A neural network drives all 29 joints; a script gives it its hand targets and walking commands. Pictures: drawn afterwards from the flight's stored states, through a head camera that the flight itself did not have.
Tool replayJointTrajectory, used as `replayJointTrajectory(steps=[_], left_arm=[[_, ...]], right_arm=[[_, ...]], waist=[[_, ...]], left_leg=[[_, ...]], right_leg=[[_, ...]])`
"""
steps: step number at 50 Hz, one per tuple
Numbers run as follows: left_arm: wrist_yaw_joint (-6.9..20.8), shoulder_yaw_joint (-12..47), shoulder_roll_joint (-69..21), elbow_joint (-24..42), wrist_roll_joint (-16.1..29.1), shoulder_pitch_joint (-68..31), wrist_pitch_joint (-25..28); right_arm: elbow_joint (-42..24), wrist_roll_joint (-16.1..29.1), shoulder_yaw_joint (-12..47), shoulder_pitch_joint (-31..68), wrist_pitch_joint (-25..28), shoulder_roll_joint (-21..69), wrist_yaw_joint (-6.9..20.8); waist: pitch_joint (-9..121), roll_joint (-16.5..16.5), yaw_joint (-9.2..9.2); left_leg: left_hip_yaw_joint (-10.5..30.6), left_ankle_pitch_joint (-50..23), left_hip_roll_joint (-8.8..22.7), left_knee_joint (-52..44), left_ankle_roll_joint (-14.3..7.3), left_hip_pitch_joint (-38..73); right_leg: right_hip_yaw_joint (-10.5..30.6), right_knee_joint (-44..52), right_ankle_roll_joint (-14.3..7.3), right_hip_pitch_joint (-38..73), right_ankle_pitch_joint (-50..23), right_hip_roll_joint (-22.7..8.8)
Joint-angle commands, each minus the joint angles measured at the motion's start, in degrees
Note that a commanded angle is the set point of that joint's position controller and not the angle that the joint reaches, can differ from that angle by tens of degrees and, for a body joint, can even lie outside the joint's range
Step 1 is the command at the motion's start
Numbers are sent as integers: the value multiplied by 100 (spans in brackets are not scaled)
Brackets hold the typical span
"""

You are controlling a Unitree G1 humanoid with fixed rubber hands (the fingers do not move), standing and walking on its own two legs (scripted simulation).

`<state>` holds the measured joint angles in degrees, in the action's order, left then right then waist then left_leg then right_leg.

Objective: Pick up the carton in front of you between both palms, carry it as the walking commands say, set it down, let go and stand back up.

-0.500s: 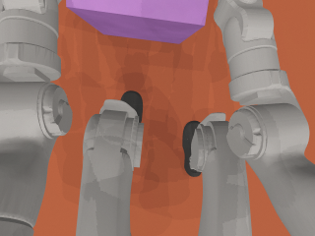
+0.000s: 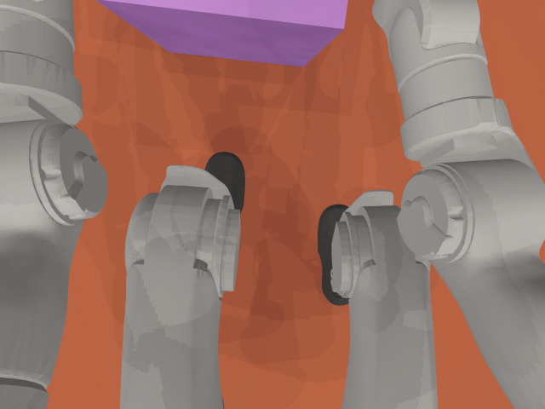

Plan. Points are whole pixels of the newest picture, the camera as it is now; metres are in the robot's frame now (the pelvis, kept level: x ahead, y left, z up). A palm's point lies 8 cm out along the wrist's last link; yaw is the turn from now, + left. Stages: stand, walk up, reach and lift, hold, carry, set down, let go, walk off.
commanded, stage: set down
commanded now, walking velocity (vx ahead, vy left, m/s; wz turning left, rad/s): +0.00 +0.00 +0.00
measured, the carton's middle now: out of the picture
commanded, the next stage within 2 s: let go in 1.88 s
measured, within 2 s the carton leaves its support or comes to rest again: rests again in 0.50 s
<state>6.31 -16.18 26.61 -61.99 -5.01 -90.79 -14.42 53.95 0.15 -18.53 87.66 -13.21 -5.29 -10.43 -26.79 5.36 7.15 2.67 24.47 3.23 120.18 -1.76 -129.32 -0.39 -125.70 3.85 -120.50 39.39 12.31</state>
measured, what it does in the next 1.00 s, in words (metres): stands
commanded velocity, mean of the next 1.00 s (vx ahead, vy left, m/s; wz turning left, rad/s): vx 0.00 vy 0.00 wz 0.00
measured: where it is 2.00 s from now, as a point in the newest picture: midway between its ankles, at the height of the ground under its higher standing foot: (280, 249)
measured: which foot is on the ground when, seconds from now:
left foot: down 0.00-1.00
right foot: down 0.00-1.00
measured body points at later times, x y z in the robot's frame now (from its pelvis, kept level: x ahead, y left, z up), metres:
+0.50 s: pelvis +0.00 +0.00 -0.01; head +0.36 +0.08 +0.23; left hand +0.54 +0.31 -0.18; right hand +0.58 +0.00 -0.18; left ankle +0.15 +0.13 -0.35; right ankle +0.10 -0.11 -0.35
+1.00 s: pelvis +0.00 +0.00 +0.01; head +0.38 +0.07 +0.22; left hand +0.55 +0.34 -0.16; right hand +0.60 -0.03 -0.16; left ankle +0.15 +0.13 -0.35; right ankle +0.09 -0.11 -0.35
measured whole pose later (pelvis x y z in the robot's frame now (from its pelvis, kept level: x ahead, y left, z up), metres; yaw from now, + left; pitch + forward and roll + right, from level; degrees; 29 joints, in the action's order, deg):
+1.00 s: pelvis +0.00 +0.00 +0.01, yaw +1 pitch +33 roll -4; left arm 4.8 -14.2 34.4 -65.2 7.1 -92.2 -6.4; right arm 47.2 9.2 -6.0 86.8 -12.2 -12.8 -12.6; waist -29.6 3.5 5.2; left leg 2.1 24.9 2.6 119.6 -1.9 -128.0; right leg -0.9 -125.3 3.2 -118.7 40.4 9.6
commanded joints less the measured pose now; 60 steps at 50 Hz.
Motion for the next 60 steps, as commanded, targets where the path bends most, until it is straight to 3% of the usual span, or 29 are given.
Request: replayJointTrajectory(steps=[1,17,24,28,30,31,34,38,39,44,51,55,60], left_arm=[[1325,1141,-4461,102,381,-2211,28],[1321,567,-3419,-361,-114,-1576,-139],[1212,400,-2953,-459,-203,-1364,-76],[870,10,-1640,-585,-218,-1096,201],[340,-346,256,-601,-158,-873,576],[97,-276,799,-527,0,-1080,778],[-269,-211,1443,-367,464,-1716,1162],[-327,75,1644,-410,996,-1739,1323],[-306,172,1665,-434,1122,-1639,1327],[-164,151,1798,-278,1313,-1454,1191],[-164,101,1990,814,1092,-1880,574],[-107,174,1596,610,858,-1740,278],[-46,115,1121,416,522,-1359,299]], right_arm=[[-377,291,1559,3239,120,4046,1293],[324,-229,818,2357,-21,2909,1298],[415,-333,665,2083,35,2440,1204],[273,-314,491,1762,174,1248,862],[116,-294,212,1269,363,-627,398],[37,-146,252,1339,460,-1110,206],[108,368,591,1655,580,-1346,61],[78,949,1285,1709,617,-1150,102],[3,991,1338,1718,610,-1147,103],[-800,1068,1475,1681,469,-1053,-10],[-1926,769,989,1896,-65,-1244,-400],[-1335,489,542,1463,-339,-1099,-372],[-783,62,9,1016,-239,-931,-152]], waist=[[5305,151,351],[3767,96,129],[3499,7,136],[3643,-57,229],[3985,-157,202],[4364,-204,190],[5405,-303,309],[6289,-303,529],[6427,-256,547],[7484,-200,554],[9040,-681,268],[8035,-922,-1],[7300,-1037,-223]], left_leg=[[-160,-732,-502,-539,-186,3853],[111,288,-503,-511,-291,3404],[160,275,-493,-453,-270,3466],[117,-95,-380,-416,-158,3728],[52,-565,-266,-363,-43,3975],[50,-993,-225,-306,-14,4181],[113,-2066,-172,-159,-14,4799],[158,-2650,-112,-158,2,5267],[113,-2414,-91,-249,17,5039],[24,-2933,-119,-241,-11,5815],[-289,-2463,-292,-822,-2,7160],[-348,-1633,-306,-1328,87,6598],[-271,-1582,-334,-1777,186,6265]], right_leg=[[-418,1288,-300,729,-517,-38],[-295,1043,-349,602,-150,-63],[-243,932,-304,699,-209,-71],[-256,965,-163,947,-346,-166],[-257,997,-35,1076,-548,-279],[-245,995,15,1125,-772,-323],[-256,903,77,1010,-1321,-410],[-300,890,81,1017,-1671,-516],[-313,876,65,1308,-1676,-542],[-397,1091,97,1557,-1880,-515],[-587,1743,9,2158,-1255,-314],[-560,2208,-40,1744,-751,-343],[-591,2597,-35,1117,-765,-359]])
